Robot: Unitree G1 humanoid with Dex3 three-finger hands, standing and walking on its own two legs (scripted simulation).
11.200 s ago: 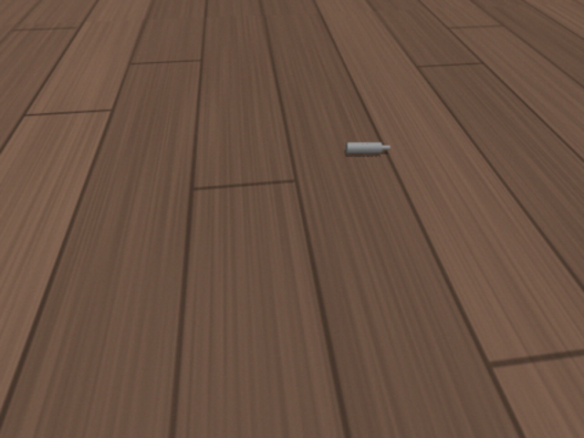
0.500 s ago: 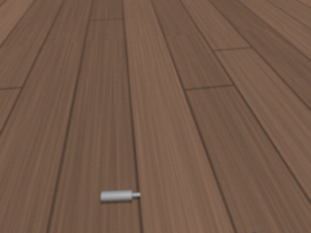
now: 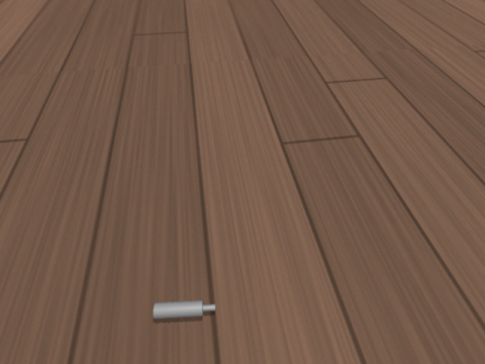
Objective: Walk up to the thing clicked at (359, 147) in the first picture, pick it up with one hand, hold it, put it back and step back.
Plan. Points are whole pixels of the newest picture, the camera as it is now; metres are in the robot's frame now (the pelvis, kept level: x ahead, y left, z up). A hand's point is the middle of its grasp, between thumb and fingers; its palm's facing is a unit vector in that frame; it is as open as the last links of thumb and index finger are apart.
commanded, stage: walk up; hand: left
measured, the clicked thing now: (185, 309) +0.44 +0.21 -0.75
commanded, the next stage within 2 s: none
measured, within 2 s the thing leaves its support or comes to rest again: neither
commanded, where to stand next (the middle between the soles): +0.05 +0.00 m, yaw -1 degrees
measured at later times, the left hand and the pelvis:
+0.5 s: hand out of the picture +0.06 +0.36 -0.19, palm faces +0.01 -0.92 -0.39, open 7.4 cm; pelvis +0.01 +0.07 -0.02, yaw +2 degrees
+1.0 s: hand out of the picture +0.00 +0.28 -0.18, palm faces -0.08 -0.92 -0.38, open 7.4 cm; pelvis -0.06 -0.01 -0.04, yaw -5 degrees
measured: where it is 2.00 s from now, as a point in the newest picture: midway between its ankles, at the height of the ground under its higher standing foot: outside the picture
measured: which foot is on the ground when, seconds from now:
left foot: down 0.00-0.16, up 0.18-0.34, down 0.36-0.94, up 0.96-1.00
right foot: down 0.00-0.40, up 0.42-0.92, down 0.94-1.00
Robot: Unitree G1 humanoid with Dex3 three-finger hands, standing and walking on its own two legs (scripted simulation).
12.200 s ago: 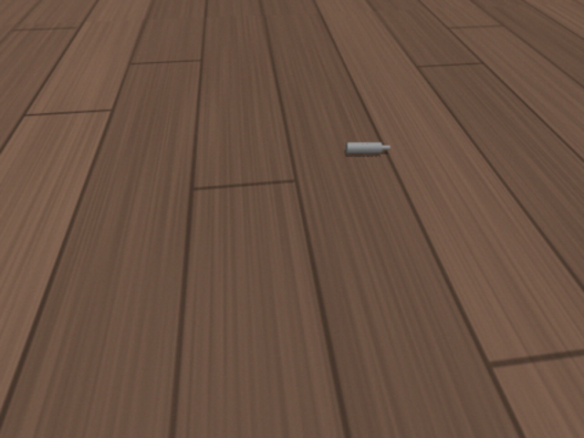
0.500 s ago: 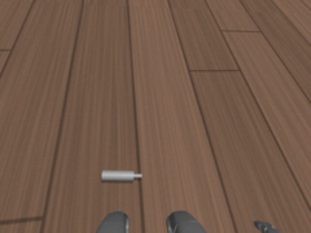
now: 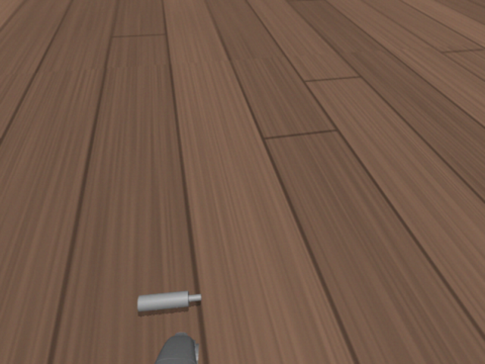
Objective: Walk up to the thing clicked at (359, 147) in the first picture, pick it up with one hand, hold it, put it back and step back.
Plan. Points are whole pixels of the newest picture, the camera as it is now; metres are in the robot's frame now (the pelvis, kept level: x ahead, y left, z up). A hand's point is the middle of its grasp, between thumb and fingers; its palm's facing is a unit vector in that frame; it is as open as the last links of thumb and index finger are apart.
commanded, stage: walk up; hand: left
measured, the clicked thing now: (170, 300) +0.47 +0.26 -0.71
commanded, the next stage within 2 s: none
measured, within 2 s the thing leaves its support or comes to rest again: neither
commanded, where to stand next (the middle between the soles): +0.11 +0.02 m, yaw +4 degrees
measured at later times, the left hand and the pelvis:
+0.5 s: hand out of the picture +0.05 +0.31 -0.11, palm faces +0.12 -0.89 -0.44, open 7.4 cm; pelvis +0.07 +0.02 +0.02, yaw +8 degrees
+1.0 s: hand out of the picture +0.10 +0.28 -0.13, palm faces +0.04 -0.89 -0.45, open 7.4 cm; pelvis +0.05 +0.00 +0.00, yaw +5 degrees
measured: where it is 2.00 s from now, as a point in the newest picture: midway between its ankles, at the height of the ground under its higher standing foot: outside the picture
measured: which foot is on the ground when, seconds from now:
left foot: up 0.00-0.46, down 0.48-0.90, up 0.92-1.00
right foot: down 0.00-0.52, up 0.54-0.86, down 0.88-1.00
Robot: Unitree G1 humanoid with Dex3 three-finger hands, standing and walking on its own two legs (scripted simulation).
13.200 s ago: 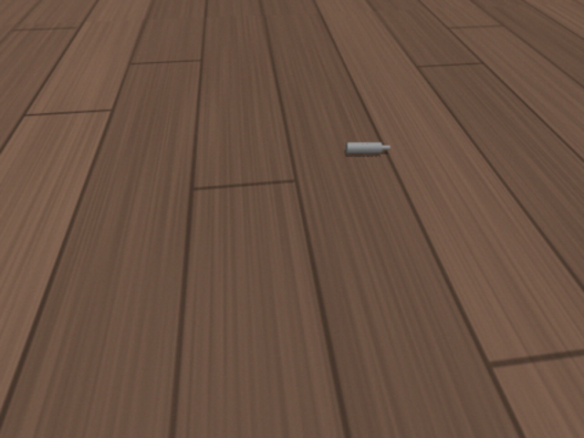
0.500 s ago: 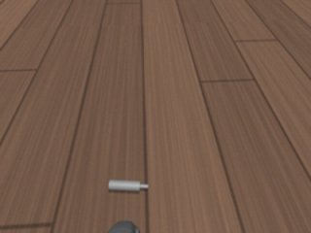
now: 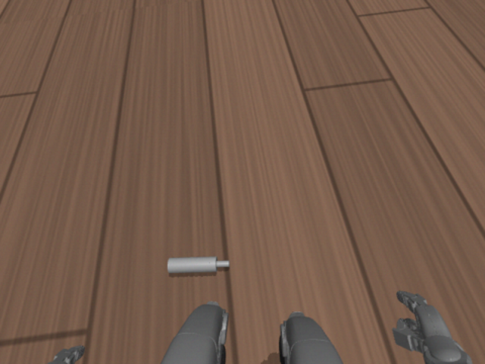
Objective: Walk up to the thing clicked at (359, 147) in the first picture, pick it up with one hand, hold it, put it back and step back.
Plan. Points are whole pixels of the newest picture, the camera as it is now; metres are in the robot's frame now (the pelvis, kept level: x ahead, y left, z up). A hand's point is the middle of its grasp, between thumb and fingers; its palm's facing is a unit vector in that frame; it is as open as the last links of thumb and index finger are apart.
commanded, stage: walk up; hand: left
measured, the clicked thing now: (199, 264) +0.44 +0.23 -0.71
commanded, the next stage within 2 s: none
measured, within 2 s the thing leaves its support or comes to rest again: neither
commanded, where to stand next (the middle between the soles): +0.05 +0.01 m, yaw +0 degrees
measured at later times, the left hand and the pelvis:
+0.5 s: hand out of the picture +0.02 +0.30 -0.11, palm faces +0.02 -0.94 -0.35, open 7.4 cm; pelvis -0.03 +0.01 +0.04, yaw +2 degrees
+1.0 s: hand out of the picture +0.08 +0.32 -0.13, palm faces -0.01 -0.89 -0.45, open 7.4 cm; pelvis +0.05 +0.04 +0.01, yaw +0 degrees
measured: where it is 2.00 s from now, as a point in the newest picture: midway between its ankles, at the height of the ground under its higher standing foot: outside the picture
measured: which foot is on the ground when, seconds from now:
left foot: up 0.00-0.20, down 0.22-0.64, up 0.66-0.96, down 0.98-1.00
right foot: down 0.00-0.24, up 0.26-0.60, down 0.62-1.00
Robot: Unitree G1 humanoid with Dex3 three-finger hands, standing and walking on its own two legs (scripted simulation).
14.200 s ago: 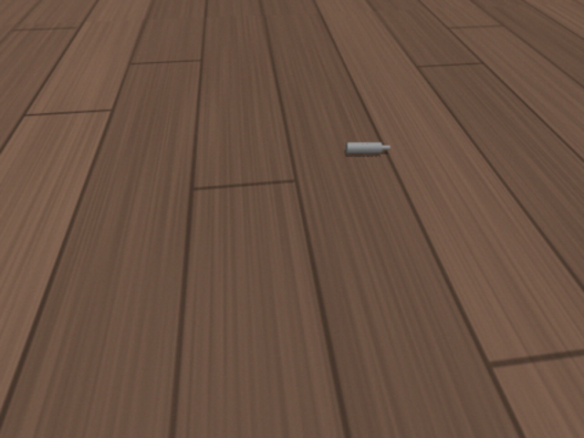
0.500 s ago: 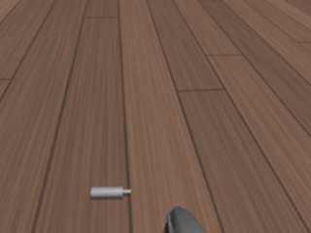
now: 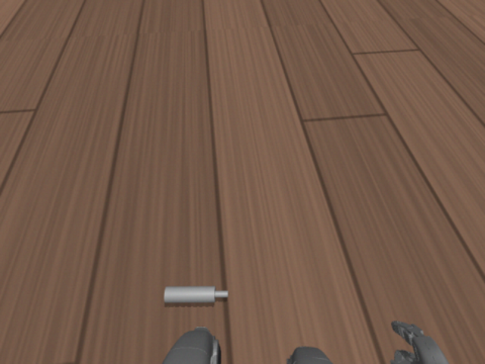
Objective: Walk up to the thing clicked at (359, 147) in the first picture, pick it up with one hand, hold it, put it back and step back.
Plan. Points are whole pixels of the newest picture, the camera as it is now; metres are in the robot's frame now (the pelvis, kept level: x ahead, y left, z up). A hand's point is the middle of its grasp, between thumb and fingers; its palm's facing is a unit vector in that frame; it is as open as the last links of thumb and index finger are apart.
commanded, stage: walk up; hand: left
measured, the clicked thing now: (197, 294) +0.39 +0.19 -0.71
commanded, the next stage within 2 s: none
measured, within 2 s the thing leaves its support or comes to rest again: neither
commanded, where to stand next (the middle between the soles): +0.00 -0.02 m, yaw -1 degrees
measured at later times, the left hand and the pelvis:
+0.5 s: hand out of the picture +0.00 +0.27 -0.13, palm faces -0.10 -0.91 -0.40, open 7.4 cm; pelvis -0.03 -0.01 +0.02, yaw -6 degrees
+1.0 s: hand out of the picture +0.08 +0.23 -0.13, palm faces -0.05 -0.92 -0.40, open 7.4 cm; pelvis -0.02 -0.04 +0.01, yaw -2 degrees
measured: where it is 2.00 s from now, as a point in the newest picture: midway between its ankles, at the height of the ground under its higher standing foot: outside the picture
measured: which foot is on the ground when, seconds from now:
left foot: down 0.00-0.38, up 0.40-0.62, down 0.64-1.00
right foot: down 0.00-0.00, up 0.02-0.32, down 0.34-0.68, up 0.70-0.98, down 1.00-1.00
